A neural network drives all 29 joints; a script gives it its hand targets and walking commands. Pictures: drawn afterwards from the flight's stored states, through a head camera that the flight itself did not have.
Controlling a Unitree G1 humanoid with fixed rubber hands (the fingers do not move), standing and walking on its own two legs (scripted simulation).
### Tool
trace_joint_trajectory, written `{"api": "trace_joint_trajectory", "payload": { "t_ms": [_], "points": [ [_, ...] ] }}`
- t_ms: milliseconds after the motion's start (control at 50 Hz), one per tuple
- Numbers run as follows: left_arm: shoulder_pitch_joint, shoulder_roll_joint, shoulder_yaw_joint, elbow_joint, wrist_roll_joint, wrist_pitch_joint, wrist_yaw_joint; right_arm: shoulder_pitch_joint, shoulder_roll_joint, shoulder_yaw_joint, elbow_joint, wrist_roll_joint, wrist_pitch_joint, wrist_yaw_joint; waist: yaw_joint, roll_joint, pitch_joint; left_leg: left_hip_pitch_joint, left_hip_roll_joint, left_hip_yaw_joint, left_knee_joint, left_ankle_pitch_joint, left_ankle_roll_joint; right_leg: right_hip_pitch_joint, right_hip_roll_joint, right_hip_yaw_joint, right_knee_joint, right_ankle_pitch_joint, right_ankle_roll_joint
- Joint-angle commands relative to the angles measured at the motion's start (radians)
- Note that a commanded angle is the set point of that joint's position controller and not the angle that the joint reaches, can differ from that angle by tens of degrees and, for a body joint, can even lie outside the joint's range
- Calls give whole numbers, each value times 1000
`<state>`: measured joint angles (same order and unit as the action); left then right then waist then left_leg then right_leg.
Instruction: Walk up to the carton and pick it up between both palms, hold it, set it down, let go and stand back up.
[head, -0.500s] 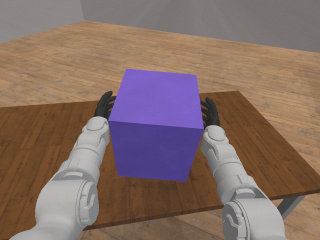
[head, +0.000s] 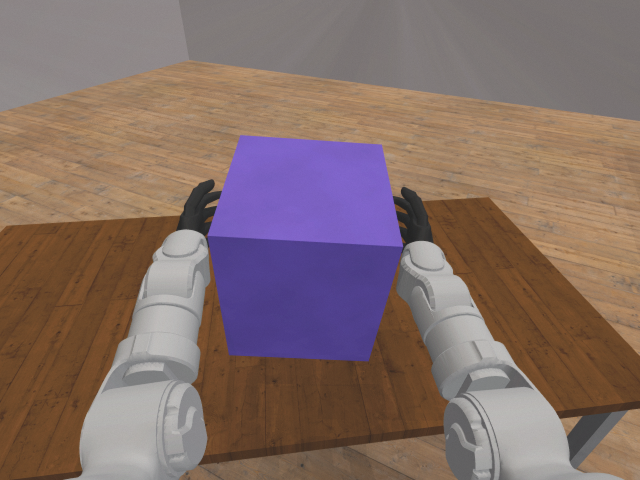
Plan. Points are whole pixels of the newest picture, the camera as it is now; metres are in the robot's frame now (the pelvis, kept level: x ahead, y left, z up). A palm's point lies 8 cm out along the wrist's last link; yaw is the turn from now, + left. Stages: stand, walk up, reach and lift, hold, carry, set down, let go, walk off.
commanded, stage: reach and lift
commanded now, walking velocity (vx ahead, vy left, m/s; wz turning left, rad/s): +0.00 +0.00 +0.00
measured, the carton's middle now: (305, 249) +0.42 +0.00 +0.14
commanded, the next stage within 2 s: hold in 1.02 s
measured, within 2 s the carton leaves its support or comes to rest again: neither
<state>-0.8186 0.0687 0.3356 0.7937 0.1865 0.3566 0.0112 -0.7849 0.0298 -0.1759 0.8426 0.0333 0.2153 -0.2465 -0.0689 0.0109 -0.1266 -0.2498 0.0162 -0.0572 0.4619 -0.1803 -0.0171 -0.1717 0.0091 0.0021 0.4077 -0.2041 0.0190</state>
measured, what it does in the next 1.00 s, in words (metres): stands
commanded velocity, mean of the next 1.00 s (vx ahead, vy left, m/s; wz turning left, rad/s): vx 0.00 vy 0.00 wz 0.00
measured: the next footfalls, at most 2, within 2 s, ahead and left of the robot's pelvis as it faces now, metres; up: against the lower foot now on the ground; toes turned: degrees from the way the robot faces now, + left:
none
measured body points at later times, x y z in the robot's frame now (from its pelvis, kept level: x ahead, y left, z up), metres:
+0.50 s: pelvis +0.00 +0.00 +0.00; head -0.05 +0.01 +0.45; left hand +0.41 +0.15 +0.19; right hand +0.39 -0.15 +0.18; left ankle +0.04 +0.13 -0.74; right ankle +0.01 -0.13 -0.74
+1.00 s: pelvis +0.00 +0.00 +0.00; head -0.06 +0.01 +0.45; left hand +0.40 +0.15 +0.20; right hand +0.39 -0.14 +0.19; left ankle +0.04 +0.13 -0.74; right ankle +0.01 -0.13 -0.74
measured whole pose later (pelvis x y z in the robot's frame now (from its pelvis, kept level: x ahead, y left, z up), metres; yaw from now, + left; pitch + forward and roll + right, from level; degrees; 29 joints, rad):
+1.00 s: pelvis +0.00 +0.00 +0.00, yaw +0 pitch -4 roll -1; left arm -0.76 0.02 0.35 0.51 0.26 0.56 -0.01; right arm -0.79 -0.01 -0.10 0.74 0.12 0.31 -0.24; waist -0.07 0.00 -0.09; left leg -0.20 0.02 -0.06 0.45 -0.18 -0.02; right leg -0.12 0.01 0.00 0.39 -0.20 0.02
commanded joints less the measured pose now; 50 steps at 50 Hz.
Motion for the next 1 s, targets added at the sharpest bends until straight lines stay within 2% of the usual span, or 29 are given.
{"api": "trace_joint_trajectory", "payload": {
  "t_ms": [0, 20, 60, 80, 140, 200, 220, 240, 280, 300, 320, 340, 420, 460, 500, 540, 560, 600, 660, 680, 720, 740, 780, 800, 840, 860, 900, 940, 980],
  "points": [
    [-496, -736, -277, -223, 54, 22, -136, -731, 594, 373, -214, 137, -44, 150, 96, 1, -232, 323, -36, 59, -148, 237, 7, 133, 67, -37, -173, 125, 15],
    [-469, -754, -283, -185, 62, 36, -138, -743, 571, 358, -217, 136, -45, 149, 69, 0, -207, 325, -34, 52, -157, 221, 4, 124, 66, -42, -175, 109, 12],
    [-478, -751, -287, -212, 59, 46, -143, -731, 571, 360, -237, 142, -45, 147, 61, 2, -197, 320, -33, 54, -151, 235, 1, 132, 64, -45, -176, 117, 14],
    [-482, -779, -322, -253, 49, 53, -138, -757, 563, 380, -270, 161, -52, 152, 65, 25, -248, 345, -33, 47, -145, 265, -8, 147, 73, -51, -166, 130, 8],
    [-522, -755, -311, -265, 31, 51, -127, -814, 587, 415, -317, 172, -53, 156, 92, -17, -273, 318, -42, 55, -141, 238, 8, 148, 68, -49, -166, 115, 18],
    [-498, -789, -370, -320, 26, 59, -114, -785, 586, 430, -332, 181, -50, 150, 78, 13, -299, 349, -44, 54, -126, 290, -7, 146, 78, -59, -156, 154, 16],
    [-495, -800, -368, -304, 29, 66, -112, -771, 556, 397, -293, 177, -46, 153, 62, 28, -271, 350, -33, 44, -140, 251, -17, 119, 79, -55, -164, 102, 6],
    [-513, -802, -381, -341, 12, 63, -109, -770, 588, 424, -324, 190, -44, 151, 65, 25, -275, 342, -39, 50, -129, 277, -12, 134, 75, -49, -166, 133, 12],
    [-466, -769, -339, -278, 47, 87, -125, -713, 561, 380, -257, 163, -23, 144, 47, 0, -205, 326, -40, 52, -149, 214, -2, 136, 69, -56, -178, 101, 15],
    [-450, -752, -318, -291, 65, 92, -132, -710, 562, 401, -269, 169, -23, 145, 70, -13, -197, 330, -40, 55, -152, 238, 5, 150, 70, -56, -178, 123, 16],
    [-440, -751, -326, -287, 57, 100, -139, -675, 545, 380, -253, 173, -13, 141, 41, -10, -167, 325, -36, 47, -154, 228, -3, 144, 70, -54, -175, 122, 15],
    [-447, -732, -304, -280, 69, 105, -140, -741, 566, 395, -286, 172, -21, 141, 69, -29, -215, 329, -46, 59, -154, 218, 12, 160, 63, -56, -184, 99, 22],
    [-530, -758, -345, -333, 23, 94, -132, -812, 589, 430, -354, 202, -26, 144, 77, -10, -277, 327, -48, 53, -134, 250, 8, 150, 62, -51, -166, 137, 22],
    [-515, -787, -395, -391, 14, 99, -131, -736, 578, 411, -328, 199, -26, 138, 32, 34, -299, 375, -44, 42, -115, 330, -15, 153, 73, -58, -158, 195, 22],
    [-535, -791, -424, -430, 0, 96, -118, -770, 599, 448, -371, 213, -23, 139, 46, 31, -356, 377, -45, 44, -108, 337, -16, 171, 74, -60, -150, 202, 21],
    [-494, -781, -409, -396, 7, 112, -120, -762, 586, 454, -376, 212, -13, 135, 42, 10, -292, 357, -51, 51, -118, 313, -11, 165, 69, -58, -162, 189, 28],
    [-458, -746, -356, -310, 38, 127, -131, -776, 573, 439, -358, 204, -4, 130, 55, -26, -226, 326, -58, 54, -130, 241, 9, 154, 62, -53, -174, 137, 32],
    [-460, -745, -350, -367, 47, 132, -142, -688, 564, 422, -306, 203, 13, 128, 39, -6, -221, 344, -55, 55, -137, 246, 5, 166, 62, -55, -174, 159, 31],
    [-490, -715, -310, -353, 76, 141, -154, -710, 566, 407, -286, 207, 20, 132, 63, -10, -201, 321, -51, 57, -150, 211, 14, 165, 58, -52, -175, 119, 31],
    [-532, -726, -336, -406, 60, 134, -150, -725, 578, 415, -307, 210, 10, 134, 59, 2, -247, 342, -53, 58, -146, 238, 8, 172, 60, -58, -163, 137, 28],
    [-512, -764, -393, -408, 21, 139, -143, -792, 575, 444, -414, 226, -3, 132, 52, 3, -295, 345, -54, 47, -125, 282, -2, 171, 70, -62, -152, 179, 28],
    [-531, -766, -394, -392, 13, 136, -139, -800, 589, 445, -399, 222, 0, 128, 53, 2, -280, 335, -53, 53, -126, 258, -1, 170, 66, -57, -162, 148, 26],
    [-525, -788, -442, -447, -16, 128, -128, -825, 604, 476, -477, 241, -5, 124, 37, 4, -378, 395, -58, 54, -96, 349, -12, 173, 76, -67, -151, 227, 35],
    [-523, -773, -423, -415, 2, 136, -130, -798, 595, 453, -414, 222, 8, 125, 39, 3, -307, 364, -55, 51, -112, 294, -7, 155, 71, -64, -161, 174, 33],
    [-510, -750, -384, -405, 27, 147, -134, -777, 606, 464, -401, 228, 16, 122, 54, -17, -294, 348, -63, 58, -117, 263, 11, 159, 64, -59, -167, 162, 36],
    [-469, -753, -373, -396, 49, 160, -140, -719, 573, 429, -340, 216, 27, 125, 40, 3, -254, 355, -51, 58, -129, 244, 5, 149, 66, -61, -171, 125, 27],
    [-438, -711, -319, -363, 94, 184, -152, -700, 565, 434, -304, 220, 45, 125, 59, -13, -188, 325, -57, 59, -150, 208, 18, 169, 58, -53, -184, 93, 31],
    [-465, -738, -363, -467, 65, 185, -158, -667, 580, 454, -332, 243, 49, 120, 41, 8, -226, 346, -54, 58, -139, 252, 6, 195, 63, -51, -168, 154, 28],
    [-464, -753, -412, -509, 31, 192, -156, -705, 583, 490, -435, 273, 41, 112, 31, 15, -287, 367, -59, 60, -112, 324, -7, 212, 69, -52, -158, 215, 31]
  ]
}}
